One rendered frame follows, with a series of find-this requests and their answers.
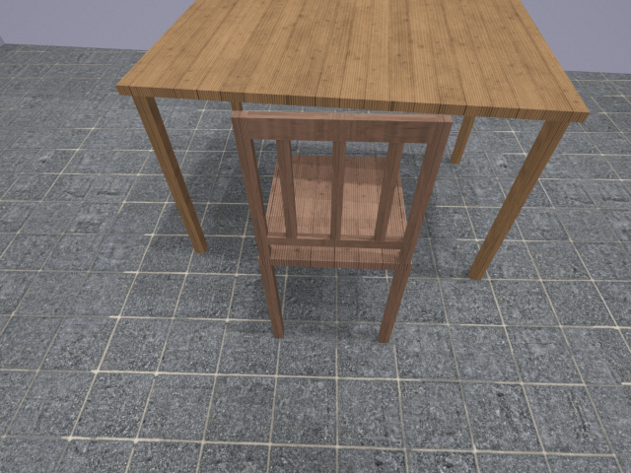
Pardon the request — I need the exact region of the table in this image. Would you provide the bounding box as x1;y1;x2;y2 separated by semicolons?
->
116;0;590;280

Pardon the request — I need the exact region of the chair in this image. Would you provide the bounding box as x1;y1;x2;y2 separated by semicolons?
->
231;110;453;343

